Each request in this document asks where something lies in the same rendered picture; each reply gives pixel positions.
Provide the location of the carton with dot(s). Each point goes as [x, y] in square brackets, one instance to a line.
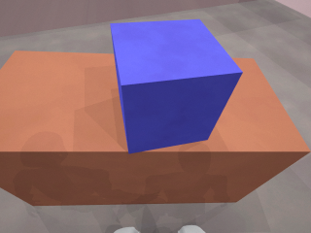
[174, 80]

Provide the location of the pedestal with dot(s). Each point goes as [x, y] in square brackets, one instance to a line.
[63, 142]

